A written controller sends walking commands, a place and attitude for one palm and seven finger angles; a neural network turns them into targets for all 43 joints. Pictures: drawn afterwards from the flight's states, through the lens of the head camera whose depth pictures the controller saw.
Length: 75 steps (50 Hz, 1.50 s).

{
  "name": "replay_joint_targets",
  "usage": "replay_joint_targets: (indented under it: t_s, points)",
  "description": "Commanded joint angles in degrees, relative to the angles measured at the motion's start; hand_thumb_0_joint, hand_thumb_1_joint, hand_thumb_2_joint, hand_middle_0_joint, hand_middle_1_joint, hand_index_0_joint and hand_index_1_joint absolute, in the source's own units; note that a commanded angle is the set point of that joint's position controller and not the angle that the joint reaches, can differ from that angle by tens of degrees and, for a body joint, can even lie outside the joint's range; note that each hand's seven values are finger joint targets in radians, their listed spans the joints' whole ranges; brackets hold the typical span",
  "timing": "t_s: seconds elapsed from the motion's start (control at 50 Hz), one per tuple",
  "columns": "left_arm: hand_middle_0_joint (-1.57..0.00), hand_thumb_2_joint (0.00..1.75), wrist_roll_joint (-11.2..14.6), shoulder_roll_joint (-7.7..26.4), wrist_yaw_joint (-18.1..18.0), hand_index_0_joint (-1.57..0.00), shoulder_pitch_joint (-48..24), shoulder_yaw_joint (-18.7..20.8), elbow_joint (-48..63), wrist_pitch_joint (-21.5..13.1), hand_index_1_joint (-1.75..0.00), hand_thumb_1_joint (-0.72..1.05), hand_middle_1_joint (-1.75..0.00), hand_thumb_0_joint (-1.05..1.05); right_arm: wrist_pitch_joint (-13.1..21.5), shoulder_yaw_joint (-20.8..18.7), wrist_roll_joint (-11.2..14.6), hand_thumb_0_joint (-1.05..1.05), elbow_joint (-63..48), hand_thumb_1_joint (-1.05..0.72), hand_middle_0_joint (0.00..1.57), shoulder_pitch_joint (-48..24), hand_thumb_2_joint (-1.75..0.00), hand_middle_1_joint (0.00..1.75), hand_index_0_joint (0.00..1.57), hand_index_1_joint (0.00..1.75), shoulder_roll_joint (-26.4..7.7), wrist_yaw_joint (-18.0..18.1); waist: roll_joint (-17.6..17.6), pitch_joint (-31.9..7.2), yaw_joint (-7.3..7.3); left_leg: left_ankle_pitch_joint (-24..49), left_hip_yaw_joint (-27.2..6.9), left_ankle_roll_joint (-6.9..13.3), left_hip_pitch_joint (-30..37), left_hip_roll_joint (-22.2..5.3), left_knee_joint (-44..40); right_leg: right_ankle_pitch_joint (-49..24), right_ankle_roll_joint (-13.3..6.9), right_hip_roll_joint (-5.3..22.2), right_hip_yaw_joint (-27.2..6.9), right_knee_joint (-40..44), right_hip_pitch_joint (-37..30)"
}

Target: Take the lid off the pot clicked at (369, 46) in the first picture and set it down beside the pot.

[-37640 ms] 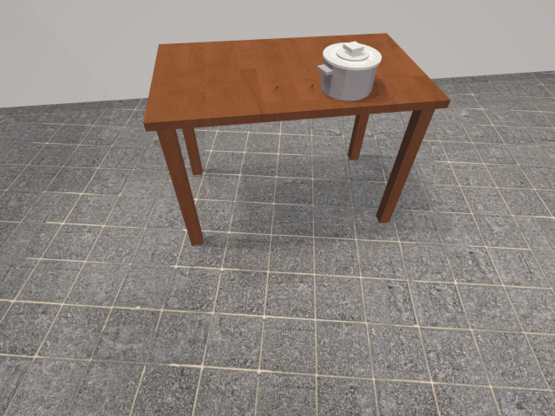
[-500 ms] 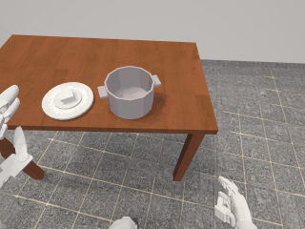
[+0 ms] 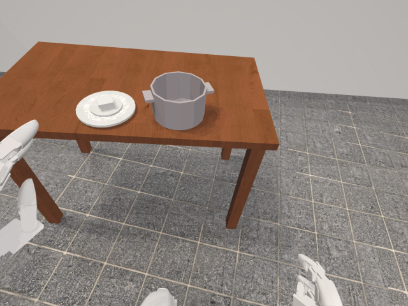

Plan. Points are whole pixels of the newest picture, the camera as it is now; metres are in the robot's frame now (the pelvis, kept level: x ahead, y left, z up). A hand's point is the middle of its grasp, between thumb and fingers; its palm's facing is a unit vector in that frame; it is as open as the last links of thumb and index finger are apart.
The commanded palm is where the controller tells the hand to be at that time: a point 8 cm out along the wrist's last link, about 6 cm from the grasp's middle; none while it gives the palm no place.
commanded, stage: stop stepping back and stand still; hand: left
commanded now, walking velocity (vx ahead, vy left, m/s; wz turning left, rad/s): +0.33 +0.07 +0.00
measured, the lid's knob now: (104, 101) +0.70 +0.36 -0.03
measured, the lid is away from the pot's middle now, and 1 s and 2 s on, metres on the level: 0.24 0.24 0.24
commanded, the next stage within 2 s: let the arm hang, fingers relaxed in 1.64 s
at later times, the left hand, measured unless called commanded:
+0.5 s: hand out of the picture +0.08 +0.28 +0.23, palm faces +0.39 -0.80 -0.46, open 7.4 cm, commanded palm +0.03 +0.32 +0.21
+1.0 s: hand out of the picture +0.01 +0.19 -0.14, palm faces +0.00 -1.00 -0.08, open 7.1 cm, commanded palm none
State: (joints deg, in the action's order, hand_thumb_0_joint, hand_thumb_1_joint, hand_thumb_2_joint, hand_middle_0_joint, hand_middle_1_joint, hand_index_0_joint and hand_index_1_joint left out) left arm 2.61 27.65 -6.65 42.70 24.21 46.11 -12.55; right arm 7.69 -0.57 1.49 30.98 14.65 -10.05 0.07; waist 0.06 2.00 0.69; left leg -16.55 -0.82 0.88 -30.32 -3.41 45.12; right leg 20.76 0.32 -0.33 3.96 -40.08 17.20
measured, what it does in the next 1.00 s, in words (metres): steps on the spot: left foot, then right foot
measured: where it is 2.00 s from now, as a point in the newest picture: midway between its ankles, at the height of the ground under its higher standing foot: outside the picture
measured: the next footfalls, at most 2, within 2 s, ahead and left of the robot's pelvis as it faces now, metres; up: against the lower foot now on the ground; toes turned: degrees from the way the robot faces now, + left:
left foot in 0.20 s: -0.09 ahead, +0.13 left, +0.00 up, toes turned +8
right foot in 0.52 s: -0.07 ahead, -0.09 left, +0.00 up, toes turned -6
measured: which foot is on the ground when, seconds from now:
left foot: up 0.00-0.18, down 0.20-1.00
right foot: down 0.00-0.22, up 0.24-0.50, down 0.52-0.68, up 0.70-1.00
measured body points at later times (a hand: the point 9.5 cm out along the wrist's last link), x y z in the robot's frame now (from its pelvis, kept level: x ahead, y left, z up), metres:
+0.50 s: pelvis -0.10 +0.04 +0.01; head -0.12 +0.07 +0.46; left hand +0.05 +0.32 +0.26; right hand +0.04 -0.18 -0.06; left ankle -0.11 +0.11 -0.71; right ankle -0.11 -0.08 -0.69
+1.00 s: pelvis -0.08 +0.03 +0.03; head -0.03 +0.06 +0.47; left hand +0.00 +0.24 -0.13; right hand -0.15 -0.23 -0.09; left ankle -0.13 +0.12 -0.71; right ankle -0.03 -0.11 -0.67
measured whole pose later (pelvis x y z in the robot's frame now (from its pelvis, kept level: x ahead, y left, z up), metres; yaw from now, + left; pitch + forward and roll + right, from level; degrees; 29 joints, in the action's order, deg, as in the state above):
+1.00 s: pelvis -0.08 +0.03 +0.03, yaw +4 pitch +4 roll -2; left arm -1.3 8.9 1.8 14.9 0.8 -44.8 2.1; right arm 1.1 -3.1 -1.9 53.7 29.9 -11.3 1.8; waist 1.5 1.8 3.9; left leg -21.0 2.9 1.8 -14.7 -2.3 32.0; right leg 19.1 0.7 1.7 2.4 -44.4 28.9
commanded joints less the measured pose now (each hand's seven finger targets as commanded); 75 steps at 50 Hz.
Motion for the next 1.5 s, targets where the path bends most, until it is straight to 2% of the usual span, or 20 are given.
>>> replay_joint_targets:
  t_s: [0.0,0.06,0.18,0.26,0.32,0.48,0.52,0.58,0.62,0.66,0.74,0.86,0.98,1.04,1.14,1.2,1.24,1.34,1.38,1.48]
  points:
    - [-0.20,0.90,1.5,6.8,-0.2,-0.20,-13.1,6.0,-7.3,-1.7,-0.30,0.90,-0.30,0.00,0.2,-4.0,1.4,0.00,-6.6,-0.90,0.20,-3.5,-0.90,0.30,0.20,0.30,-9.6,2.3,19.9,-1.9,1.28,-7.0,0.2,-0.3,0.9,5.8,36.1,8.9,-9.5,19.2,-19.9,27.7,15.6]
    - [-0.20,0.90,1.6,4.7,1.5,-0.20,-17.6,3.4,-14.5,-0.4,-0.30,0.90,-0.30,0.00,-2.2,-2.9,1.6,0.00,-7.0,-0.90,0.20,-6.1,-0.90,0.30,0.20,0.30,-9.2,3.2,14.0,3.2,2.50,-4.9,-4.7,1.1,9.0,0.0,38.6,12.8,-8.8,18.4,-12.7,22.6,32.7]
    - [-0.20,0.90,-0.5,3.1,0.2,-0.20,-20.9,-0.4,-0.5,-3.1,-0.30,0.90,-0.30,0.00,3.4,-0.5,1.4,0.00,-7.1,-0.90,0.20,-6.4,-0.90,0.30,0.20,0.30,-7.4,4.3,-4.7,-2.7,1.00,-7.7,3.1,4.2,14.9,1.1,-25.8,6.7,-4.2,6.6,-4.6,-1.0,10.7]
    - [-0.20,0.90,-1.1,8.8,-1.8,-0.20,-16.4,5.1,16.2,-5.4,-0.30,0.90,-0.30,0.00,7.2,-1.1,-1.7,0.00,-7.7,-0.90,0.20,-6.3,-0.90,0.30,0.20,0.30,-6.0,2.8,-26.1,-8.3,1.71,19.2,-20.0,9.3,15.7,-12.3,-26.3,11.6,0.0,-0.2,-4.9,-37.8,18.6]
    - [-0.20,0.90,-1.2,6.9,-1.6,-0.20,-13.8,3.9,9.3,-4.7,-0.30,0.90,-0.30,0.00,6.4,-1.2,-0.2,0.00,-2.9,-0.90,0.20,-5.6,-0.90,0.30,0.20,0.30,-7.1,0.3,-7.3,0.2,0.89,14.1,-13.9,10.0,12.3,-12.6,-21.8,2.9,-1.1,2.4,-8.4,-29.7,18.6]
    - [-0.20,0.90,1.5,4.1,0.2,-0.20,-13.8,5.9,-10.5,-1.3,-0.30,0.90,-0.30,0.00,-0.5,-1.8,1.0,0.00,-6.5,-0.90,0.20,-5.9,-0.90,0.30,0.20,0.30,-9.6,2.0,-2.5,-3.0,1.89,-9.3,-4.6,4.8,2.1,-7.0,-11.4,-2.2,-2.4,-0.2,4.7,8.1,-7.9]
    - [-0.20,0.90,-7.3,-10.2,5.9,-0.20,-16.0,-15.5,-44.1,8.9,-0.30,0.90,-0.30,0.00,-1.5,-3.5,-1.8,0.00,1.4,-0.90,0.20,-2.5,-0.90,0.30,0.20,0.30,-12.4,-0.6,7.7,-3.5,2.80,-12.8,-1.0,1.7,-3.4,-0.3,7.4,-14.4,-5.3,13.6,-4.1,9.8,-3.6]
    - [-0.20,0.90,-7.3,-9.2,4.8,-0.20,-23.1,-15.7,-47.7,13.7,-0.30,0.90,-0.30,0.00,-6.0,-4.5,-2.6,0.00,0.6,-0.90,0.20,2.3,-0.90,0.30,0.20,0.30,-10.7,-0.3,21.0,-6.8,3.35,-17.2,-1.1,2.3,4.7,-1.0,18.9,9.8,-11.4,16.8,-9.3,9.1,12.3]
    - [-0.20,0.90,-6.9,-8.7,5.4,-0.20,-29.7,-17.2,-52.5,14.0,-0.30,0.90,-0.30,0.00,-7.6,-4.1,-3.6,0.00,2.0,-0.90,0.20,5.8,-0.90,0.30,0.20,0.30,-10.0,-0.9,13.8,-3.1,6.31,-15.2,-0.2,3.7,16.0,-1.0,3.9,21.0,-8.1,14.7,-6.9,2.3,24.7]
    - [-0.20,0.90,-6.1,-15.3,6.6,-0.20,-37.7,-19.8,-54.3,15.2,-0.30,0.90,-0.30,0.00,-7.5,-5.1,-5.6,0.00,5.0,-0.90,0.20,12.8,-0.90,0.30,0.20,0.30,-14.1,-0.3,-23.2,7.7,9.88,-23.2,-34.4,10.0,18.0,-13.0,-30.5,20.0,-0.2,-2.3,1.2,-35.0,42.2]
    - [-0.20,0.90,-5.1,-9.1,7.1,-0.20,-38.2,-18.3,-68.6,13.8,-0.30,0.90,-0.30,0.00,-5.5,-4.0,-4.2,0.00,5.3,-0.90,0.20,3.5,-0.90,0.30,0.20,0.30,-13.4,1.6,2.6,5.5,1.83,-20.9,-38.2,12.8,6.3,-17.9,-32.1,-0.6,0.6,4.4,-12.4,-46.7,36.3]
    - [-0.20,0.90,-4.7,-12.3,8.8,-0.20,-30.6,-20.7,-82.1,14.1,-0.30,0.90,-0.30,0.00,-3.2,-4.8,-3.2,0.00,14.0,-0.90,0.20,7.8,-0.90,0.30,0.20,0.30,-10.8,2.3,-11.9,-3.8,0.86,-8.7,-7.8,7.8,14.7,-7.0,-29.0,-1.8,1.2,3.6,-3.2,-18.4,19.7]
    - [-0.20,0.90,-3.6,-15.8,7.6,-0.20,-29.2,-22.0,-89.1,11.9,-0.30,0.90,-0.30,0.00,-5.7,-3.9,-2.9,0.00,19.8,-0.90,0.20,15.9,-0.90,0.30,0.20,0.30,-7.2,2.2,-5.3,-5.2,1.48,9.2,-2.8,5.2,15.6,-5.3,-18.8,-7.7,-0.3,-1.4,1.8,10.6,-4.2]
    - [-0.20,0.90,-3.6,-7.7,5.4,-0.20,-19.6,-19.8,-94.5,10.5,-0.30,0.90,-0.30,0.00,-5.4,-3.0,-1.6,0.00,19.2,-0.90,0.20,15.6,-0.90,0.30,0.20,0.30,-1.8,1.6,8.9,-7.8,-1.56,-14.0,6.3,-0.2,-1.9,3.8,1.8,-23.6,-11.2,19.6,-26.1,18.3,-21.2]
    - [-0.20,0.90,-4.1,-11.3,3.6,-0.20,-27.3,-19.5,-97.3,11.0,-0.30,0.90,-0.30,0.00,-6.4,-3.3,-1.7,0.00,20.2,-0.90,0.20,12.0,-0.90,0.30,0.20,0.30,-2.5,1.3,14.8,-4.3,1.23,-16.4,-1.3,1.1,0.7,-0.9,4.6,-37.9,-12.6,16.3,-16.7,16.7,-13.6]
    - [-0.20,0.90,-2.9,-13.0,4.4,-0.20,-29.0,-19.9,-97.7,11.5,-0.30,0.90,-0.30,0.00,-6.4,-3.1,-2.0,0.00,24.2,-0.90,0.20,17.5,-0.90,0.30,0.20,0.30,-2.2,1.0,0.4,-4.3,4.23,11.3,-1.1,1.9,20.7,-1.0,-19.9,-25.1,-4.2,7.4,-6.3,6.4,-2.5]
    - [-0.20,0.90,-2.2,-15.8,4.8,-0.20,-27.4,-21.3,-97.4,12.3,-0.30,0.90,-0.30,0.00,-6.3,-4.3,-2.6,0.00,24.2,-0.90,0.20,16.1,-0.90,0.30,0.20,0.30,-7.7,2.3,-18.0,-3.1,2.41,34.9,-19.4,11.2,27.3,-16.5,-24.4,10.1,1.2,1.2,-1.9,-4.7,10.5]
    - [-0.20,0.90,-3.0,-14.1,4.3,-0.20,-27.5,-21.2,-100.1,12.6,-0.30,0.90,-0.30,0.00,-6.9,-3.3,-1.8,0.00,24.8,-0.90,0.20,7.5,-0.90,0.30,0.20,0.30,-4.4,3.0,-6.9,1.4,-0.11,56.8,-3.5,4.2,24.6,-7.0,-15.7,-11.6,0.1,2.5,-3.9,10.3,0.3]
    - [-0.20,0.90,-2.9,-10.9,3.6,-0.20,-24.9,-20.4,-101.2,12.0,-0.30,0.90,-0.30,0.00,-7.3,-4.2,-1.1,0.00,23.5,-0.90,0.20,6.5,-0.90,0.30,0.20,0.30,-4.5,3.1,0.1,-5.4,0.13,44.8,0.3,0.5,23.6,-3.4,-11.2,-43.1,-2.6,7.2,-8.4,8.6,-6.9]
    - [-0.20,0.90,-3.5,-9.3,3.3,-0.20,-28.5,-19.9,-99.9,12.5,-0.30,0.90,-0.30,0.00,-9.0,-5.2,-1.5,0.00,23.3,-0.90,0.20,4.1,-0.90,0.30,0.20,0.30,-3.5,2.4,7.5,-4.7,0.80,20.9,2.3,-0.4,18.7,0.2,-7.5,-50.3,-5.9,12.0,-11.8,10.0,-8.0]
